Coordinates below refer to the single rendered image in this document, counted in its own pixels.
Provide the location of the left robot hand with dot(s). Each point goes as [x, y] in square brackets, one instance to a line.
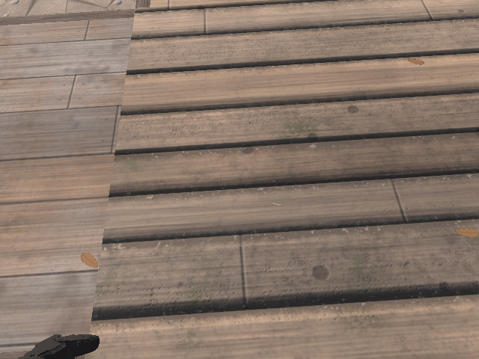
[68, 347]

